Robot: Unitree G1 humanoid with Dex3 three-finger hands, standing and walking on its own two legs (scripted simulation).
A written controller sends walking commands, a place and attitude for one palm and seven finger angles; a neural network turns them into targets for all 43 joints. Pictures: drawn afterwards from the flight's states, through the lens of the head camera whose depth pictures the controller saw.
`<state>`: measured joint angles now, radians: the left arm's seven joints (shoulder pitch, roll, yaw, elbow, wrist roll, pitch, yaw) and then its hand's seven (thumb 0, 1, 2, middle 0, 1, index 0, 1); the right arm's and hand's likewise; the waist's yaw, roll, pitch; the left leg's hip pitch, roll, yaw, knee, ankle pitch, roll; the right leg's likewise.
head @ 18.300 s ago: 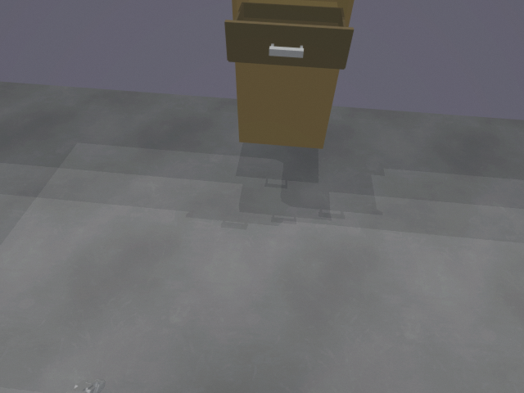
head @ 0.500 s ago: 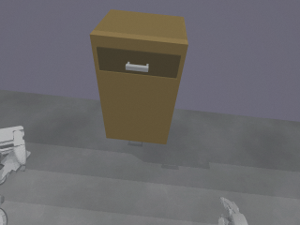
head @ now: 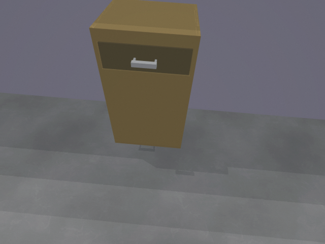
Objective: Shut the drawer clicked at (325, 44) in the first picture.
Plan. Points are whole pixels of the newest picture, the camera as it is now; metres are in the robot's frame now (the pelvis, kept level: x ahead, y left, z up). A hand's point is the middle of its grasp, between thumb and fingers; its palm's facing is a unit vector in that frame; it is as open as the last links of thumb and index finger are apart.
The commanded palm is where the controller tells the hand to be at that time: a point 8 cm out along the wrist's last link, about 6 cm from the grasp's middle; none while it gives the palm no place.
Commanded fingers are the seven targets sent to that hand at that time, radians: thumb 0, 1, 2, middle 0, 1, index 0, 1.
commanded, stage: let the arm hang, fingers relaxed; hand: left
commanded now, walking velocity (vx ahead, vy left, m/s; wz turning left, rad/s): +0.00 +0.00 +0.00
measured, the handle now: (144, 62) +0.91 +0.11 -0.03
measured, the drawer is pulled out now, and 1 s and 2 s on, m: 0.00 0.00 0.00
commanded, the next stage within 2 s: look to check the result in 0.84 s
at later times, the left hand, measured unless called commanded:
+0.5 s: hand out of the picture -0.01 +0.17 -0.15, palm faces +0.02 -0.98 -0.19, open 6.9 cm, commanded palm none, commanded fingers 0.00 0.90 0.90 -0.20 -0.30 -0.20 -0.30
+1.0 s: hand out of the picture +0.01 +0.17 -0.15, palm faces +0.01 -0.98 -0.19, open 7.3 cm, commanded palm none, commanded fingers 0.00 0.90 0.90 -0.20 -0.30 -0.20 -0.30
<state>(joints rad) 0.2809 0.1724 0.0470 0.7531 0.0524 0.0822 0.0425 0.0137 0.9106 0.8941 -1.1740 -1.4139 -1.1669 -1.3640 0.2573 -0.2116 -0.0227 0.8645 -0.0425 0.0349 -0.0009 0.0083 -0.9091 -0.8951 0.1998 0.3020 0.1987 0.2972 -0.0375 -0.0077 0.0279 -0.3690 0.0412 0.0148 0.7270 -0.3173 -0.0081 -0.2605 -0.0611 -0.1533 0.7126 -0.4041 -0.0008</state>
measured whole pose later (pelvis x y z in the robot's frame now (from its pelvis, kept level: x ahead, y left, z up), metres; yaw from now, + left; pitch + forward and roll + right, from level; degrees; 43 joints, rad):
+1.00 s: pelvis +0.02 +0.00 +0.03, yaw -1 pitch -2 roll +0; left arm 0.26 0.14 0.02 1.15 0.01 0.01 0.03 0.01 0.91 0.89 -0.20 -0.30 -0.20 -0.30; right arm 0.28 -0.12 -0.02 1.15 -0.02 0.01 -0.03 0.00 -0.91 -0.90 0.20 0.30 0.20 0.30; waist -0.01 0.02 0.07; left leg -0.22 0.03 0.05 0.44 -0.19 0.00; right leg -0.13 -0.05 -0.13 0.43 -0.27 0.00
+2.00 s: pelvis +0.02 -0.01 +0.03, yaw -1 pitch -2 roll +0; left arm 0.14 0.27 0.02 1.14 0.02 -0.01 0.01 0.01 0.91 0.89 -0.20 -0.30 -0.20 -0.30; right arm 0.15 -0.27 -0.02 1.13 -0.02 0.00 -0.02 0.00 -0.91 -0.89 0.20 0.30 0.20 0.30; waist 0.00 0.03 0.06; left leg -0.17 0.04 0.05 0.36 -0.16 -0.02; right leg -0.07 -0.03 -0.14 0.34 -0.24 -0.01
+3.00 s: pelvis +0.04 -0.02 +0.03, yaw -2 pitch -1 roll +0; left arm 0.13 0.28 0.01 1.14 0.01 -0.01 0.00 0.01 0.91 0.89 -0.20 -0.30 -0.20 -0.30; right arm 0.14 -0.29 -0.01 1.14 -0.02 0.00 -0.02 0.00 -0.91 -0.89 0.20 0.30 0.20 0.30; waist 0.00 0.02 0.06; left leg -0.13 0.06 0.05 0.32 -0.16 -0.04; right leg -0.04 -0.01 -0.13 0.30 -0.24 -0.02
